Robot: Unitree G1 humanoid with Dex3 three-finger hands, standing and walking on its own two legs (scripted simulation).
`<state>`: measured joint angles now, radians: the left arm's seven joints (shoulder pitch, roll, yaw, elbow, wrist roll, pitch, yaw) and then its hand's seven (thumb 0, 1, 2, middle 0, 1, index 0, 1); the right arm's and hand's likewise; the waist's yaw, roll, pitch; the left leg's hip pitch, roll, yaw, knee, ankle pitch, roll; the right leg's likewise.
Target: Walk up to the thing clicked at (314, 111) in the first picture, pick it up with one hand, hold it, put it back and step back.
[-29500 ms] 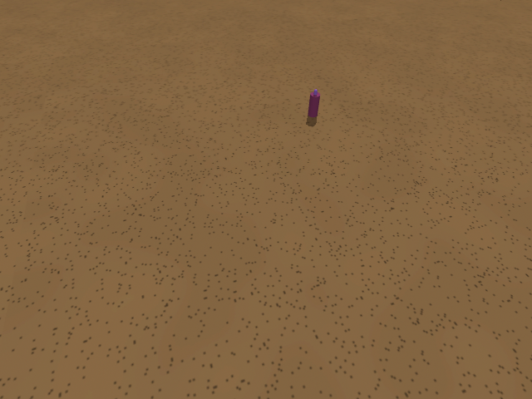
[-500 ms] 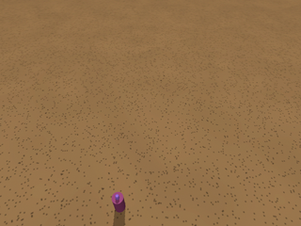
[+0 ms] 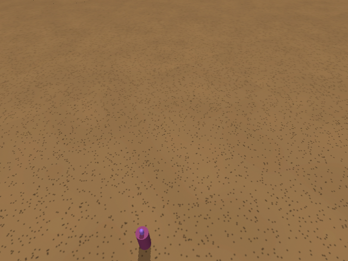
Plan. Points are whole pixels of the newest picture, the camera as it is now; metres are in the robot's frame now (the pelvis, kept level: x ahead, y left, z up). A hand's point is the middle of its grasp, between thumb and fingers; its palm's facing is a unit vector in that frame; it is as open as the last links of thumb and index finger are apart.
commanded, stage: stand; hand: left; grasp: from the side
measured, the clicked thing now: (143, 237) +0.44 +0.18 -0.68
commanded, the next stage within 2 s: step back in 1.38 s
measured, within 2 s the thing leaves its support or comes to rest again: neither
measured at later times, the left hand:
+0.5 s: hand out of the picture +0.07 +0.24 -0.15, palm faces -0.03 -0.94 -0.35, open 7.4 cm
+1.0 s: hand out of the picture +0.10 +0.23 -0.15, palm faces -0.04 -0.94 -0.34, open 7.4 cm
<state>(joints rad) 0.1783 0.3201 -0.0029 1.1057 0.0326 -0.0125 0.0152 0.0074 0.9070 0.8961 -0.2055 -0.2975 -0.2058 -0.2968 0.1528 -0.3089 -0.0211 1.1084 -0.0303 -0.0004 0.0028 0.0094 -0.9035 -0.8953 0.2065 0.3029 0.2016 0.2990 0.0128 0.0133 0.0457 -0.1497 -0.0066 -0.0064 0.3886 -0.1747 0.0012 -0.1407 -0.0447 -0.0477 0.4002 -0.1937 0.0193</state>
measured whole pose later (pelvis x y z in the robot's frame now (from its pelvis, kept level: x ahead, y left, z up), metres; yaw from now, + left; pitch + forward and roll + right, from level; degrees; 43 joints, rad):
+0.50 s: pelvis +0.01 -0.01 +0.00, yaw -1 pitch -3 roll +0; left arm 0.12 0.32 0.00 1.16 0.02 -0.02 0.01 0.01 0.91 0.90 -0.21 -0.30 -0.21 -0.30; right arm 0.14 -0.33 -0.01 1.15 -0.02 0.00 0.00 0.01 -0.90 -0.90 0.21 0.30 0.20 0.30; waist 0.01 0.01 0.05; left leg -0.13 0.01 0.00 0.33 -0.16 -0.02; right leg -0.13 -0.02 -0.04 0.35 -0.17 0.00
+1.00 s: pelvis +0.02 -0.01 +0.01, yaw -1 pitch -3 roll +0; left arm 0.10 0.33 0.01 1.16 0.02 -0.02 0.00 0.01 0.91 0.90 -0.21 -0.30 -0.21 -0.30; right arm 0.11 -0.34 -0.01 1.15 -0.02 -0.01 0.00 0.01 -0.90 -0.90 0.21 0.30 0.20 0.30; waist 0.00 0.01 0.04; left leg -0.10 0.02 0.01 0.30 -0.16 -0.02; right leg -0.10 -0.01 -0.03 0.32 -0.18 0.00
